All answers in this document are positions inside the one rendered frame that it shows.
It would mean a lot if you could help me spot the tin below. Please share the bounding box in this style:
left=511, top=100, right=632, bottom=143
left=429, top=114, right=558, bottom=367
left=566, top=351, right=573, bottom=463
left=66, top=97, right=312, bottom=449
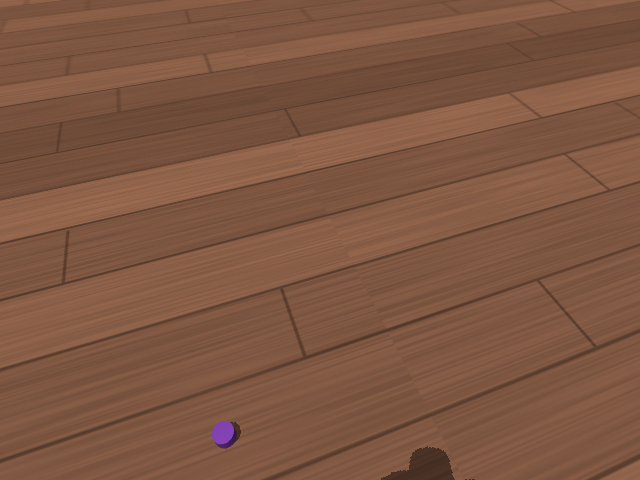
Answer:
left=212, top=421, right=237, bottom=449

